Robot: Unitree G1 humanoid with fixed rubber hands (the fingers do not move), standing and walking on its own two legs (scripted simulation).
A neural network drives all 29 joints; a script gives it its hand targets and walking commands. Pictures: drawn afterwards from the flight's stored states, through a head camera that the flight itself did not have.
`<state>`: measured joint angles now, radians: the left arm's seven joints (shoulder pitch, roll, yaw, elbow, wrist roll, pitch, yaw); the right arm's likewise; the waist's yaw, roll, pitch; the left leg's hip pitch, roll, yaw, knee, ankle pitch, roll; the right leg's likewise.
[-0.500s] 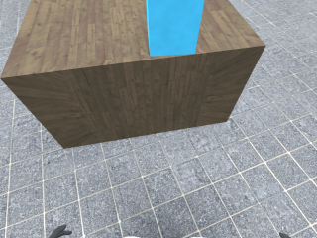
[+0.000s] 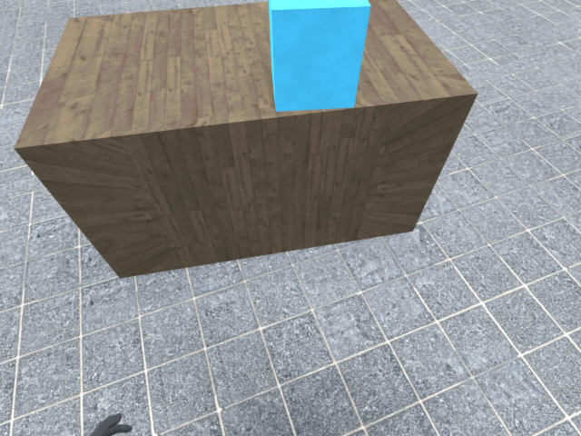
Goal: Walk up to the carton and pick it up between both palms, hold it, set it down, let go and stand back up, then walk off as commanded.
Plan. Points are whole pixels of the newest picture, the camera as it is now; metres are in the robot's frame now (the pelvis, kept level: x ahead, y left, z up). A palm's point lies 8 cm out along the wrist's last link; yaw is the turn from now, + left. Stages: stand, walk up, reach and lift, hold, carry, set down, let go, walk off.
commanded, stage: stand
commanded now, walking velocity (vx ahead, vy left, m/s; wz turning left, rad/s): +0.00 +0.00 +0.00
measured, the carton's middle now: (312, 44) +0.98 +0.01 +0.02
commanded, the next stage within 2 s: none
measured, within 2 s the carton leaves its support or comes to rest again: neither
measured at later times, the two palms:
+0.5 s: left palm out of the picture +0.08 +0.29 -0.11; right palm out of the picture +0.08 -0.32 -0.11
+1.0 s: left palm out of the picture +0.08 +0.29 -0.11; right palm out of the picture +0.08 -0.32 -0.11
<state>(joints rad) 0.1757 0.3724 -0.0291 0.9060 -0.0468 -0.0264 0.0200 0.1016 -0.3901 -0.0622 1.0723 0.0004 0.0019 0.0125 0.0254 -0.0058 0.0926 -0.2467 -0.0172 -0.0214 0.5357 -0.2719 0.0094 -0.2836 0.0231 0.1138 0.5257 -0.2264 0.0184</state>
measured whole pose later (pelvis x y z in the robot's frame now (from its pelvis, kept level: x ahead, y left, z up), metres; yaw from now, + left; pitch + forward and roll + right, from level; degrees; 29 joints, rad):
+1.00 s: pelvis -0.01 +0.00 +0.00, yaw +0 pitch -1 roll +0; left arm 0.18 0.36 -0.03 0.92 -0.05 -0.03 0.02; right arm 0.10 -0.39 -0.06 1.09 0.00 -0.01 0.01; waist 0.03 -0.01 0.05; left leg -0.25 -0.01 -0.02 0.51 -0.25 0.01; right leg -0.28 0.02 0.11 0.50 -0.20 0.02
